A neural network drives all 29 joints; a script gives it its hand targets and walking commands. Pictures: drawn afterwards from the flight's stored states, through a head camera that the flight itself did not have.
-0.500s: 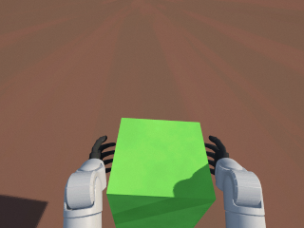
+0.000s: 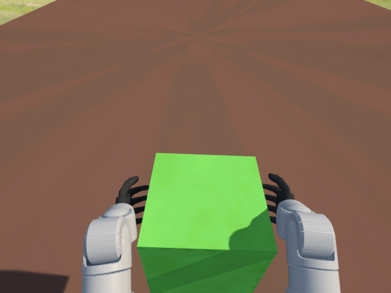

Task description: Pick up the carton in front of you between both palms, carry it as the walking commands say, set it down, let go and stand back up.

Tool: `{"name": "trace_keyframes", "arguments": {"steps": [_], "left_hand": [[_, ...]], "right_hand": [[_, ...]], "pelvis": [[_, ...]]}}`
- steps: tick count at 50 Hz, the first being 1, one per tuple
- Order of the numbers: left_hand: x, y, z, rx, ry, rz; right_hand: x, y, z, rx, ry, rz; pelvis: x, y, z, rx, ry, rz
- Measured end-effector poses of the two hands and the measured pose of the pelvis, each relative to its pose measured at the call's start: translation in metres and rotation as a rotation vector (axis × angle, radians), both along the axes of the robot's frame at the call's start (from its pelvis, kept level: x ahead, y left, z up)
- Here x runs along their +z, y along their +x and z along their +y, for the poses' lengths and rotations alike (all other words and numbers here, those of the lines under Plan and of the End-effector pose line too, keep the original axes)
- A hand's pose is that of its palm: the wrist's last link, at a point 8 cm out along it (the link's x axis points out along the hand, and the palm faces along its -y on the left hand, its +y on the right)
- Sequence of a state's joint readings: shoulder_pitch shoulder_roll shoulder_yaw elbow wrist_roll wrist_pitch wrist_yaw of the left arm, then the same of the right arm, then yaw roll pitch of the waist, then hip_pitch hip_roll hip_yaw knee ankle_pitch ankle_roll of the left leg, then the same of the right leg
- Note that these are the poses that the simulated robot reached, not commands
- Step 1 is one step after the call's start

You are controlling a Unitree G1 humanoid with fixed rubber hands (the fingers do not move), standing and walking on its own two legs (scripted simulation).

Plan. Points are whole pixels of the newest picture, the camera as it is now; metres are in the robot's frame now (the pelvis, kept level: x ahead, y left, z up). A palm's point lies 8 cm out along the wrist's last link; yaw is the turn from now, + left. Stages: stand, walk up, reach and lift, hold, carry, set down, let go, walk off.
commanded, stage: carry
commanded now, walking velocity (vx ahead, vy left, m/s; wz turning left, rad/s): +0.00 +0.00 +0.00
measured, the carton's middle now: (202, 228) +0.28 +0.00 +0.01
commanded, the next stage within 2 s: hold in 1.72 s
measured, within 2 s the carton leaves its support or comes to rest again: neither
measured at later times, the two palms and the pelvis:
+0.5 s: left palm (126, 230) +0.25 +0.15 +0.05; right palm (279, 225) +0.25 -0.15 +0.05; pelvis -0.02 +0.00 +0.00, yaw +0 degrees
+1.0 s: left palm (121, 236) +0.24 +0.16 +0.05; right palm (274, 230) +0.25 -0.14 +0.04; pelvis -0.05 +0.01 +0.00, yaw +1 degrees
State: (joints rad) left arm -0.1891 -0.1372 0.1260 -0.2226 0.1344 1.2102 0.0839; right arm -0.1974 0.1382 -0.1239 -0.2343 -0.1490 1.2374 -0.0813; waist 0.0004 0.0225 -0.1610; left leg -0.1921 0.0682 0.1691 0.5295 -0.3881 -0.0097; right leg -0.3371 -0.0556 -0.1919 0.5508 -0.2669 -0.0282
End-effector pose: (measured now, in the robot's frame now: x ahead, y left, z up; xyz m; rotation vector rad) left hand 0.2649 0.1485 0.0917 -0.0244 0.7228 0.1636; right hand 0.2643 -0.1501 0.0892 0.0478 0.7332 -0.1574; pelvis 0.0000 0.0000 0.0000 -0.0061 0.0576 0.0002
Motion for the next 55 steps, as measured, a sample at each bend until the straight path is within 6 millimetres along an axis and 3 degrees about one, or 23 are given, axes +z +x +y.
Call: {"name": "trace_keyframes", "arguments": {"steps": [12, 32, 55], "left_hand": [[-0.022, -0.003, 0.001, -0.007, 0.024, 0.009], [-0.049, -0.012, 0.006, -0.048, 0.075, -0.026], [-0.047, -0.022, 0.015, -0.036, 0.070, -0.057]], "right_hand": [[-0.021, 0.000, 0.002, 0.030, -0.034, 0.009], [-0.047, -0.008, 0.007, 0.064, -0.090, -0.030], [-0.044, -0.018, 0.016, 0.061, -0.082, -0.065]], "pelvis": [[-0.002, -0.002, -0.002, 0.006, 0.003, -0.007], [0.002, -0.035, 0.003, 0.007, 0.008, -0.031], [0.002, -0.047, 0.012, 0.011, 0.007, -0.030]]}}
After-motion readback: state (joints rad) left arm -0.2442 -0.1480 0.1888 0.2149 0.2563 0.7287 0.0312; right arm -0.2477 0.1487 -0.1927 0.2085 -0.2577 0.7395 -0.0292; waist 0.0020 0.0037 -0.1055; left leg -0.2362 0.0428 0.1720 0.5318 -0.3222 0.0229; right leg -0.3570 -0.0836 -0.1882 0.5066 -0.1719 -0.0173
